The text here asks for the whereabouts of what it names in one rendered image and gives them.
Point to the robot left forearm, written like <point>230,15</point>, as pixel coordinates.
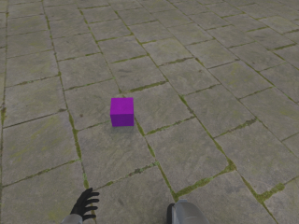
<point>72,219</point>

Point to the robot right thigh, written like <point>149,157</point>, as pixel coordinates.
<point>187,213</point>

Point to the robot right shin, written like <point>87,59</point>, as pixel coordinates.
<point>180,201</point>

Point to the robot left hand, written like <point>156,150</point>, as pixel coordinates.
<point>80,206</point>

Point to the carton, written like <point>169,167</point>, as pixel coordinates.
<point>122,111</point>

